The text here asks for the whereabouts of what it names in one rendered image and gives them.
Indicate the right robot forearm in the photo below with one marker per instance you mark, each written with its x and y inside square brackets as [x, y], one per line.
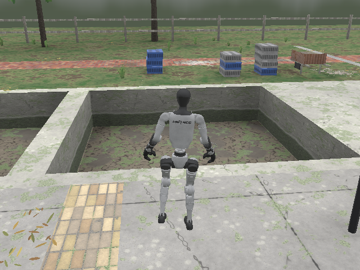
[209, 148]

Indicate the right robot upper arm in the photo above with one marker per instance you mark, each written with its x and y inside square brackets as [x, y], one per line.
[199, 119]

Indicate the robot right hand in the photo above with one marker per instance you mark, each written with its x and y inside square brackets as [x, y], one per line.
[212, 157]

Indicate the left robot forearm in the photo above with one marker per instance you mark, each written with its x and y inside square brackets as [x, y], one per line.
[151, 144]

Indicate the robot left hand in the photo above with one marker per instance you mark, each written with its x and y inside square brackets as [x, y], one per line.
[145, 153]

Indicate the right robot shin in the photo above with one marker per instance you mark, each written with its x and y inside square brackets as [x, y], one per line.
[190, 205]

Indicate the left robot thigh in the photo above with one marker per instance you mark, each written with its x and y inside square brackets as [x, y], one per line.
[166, 163]

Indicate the left robot upper arm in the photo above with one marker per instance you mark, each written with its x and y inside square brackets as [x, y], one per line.
[164, 117]

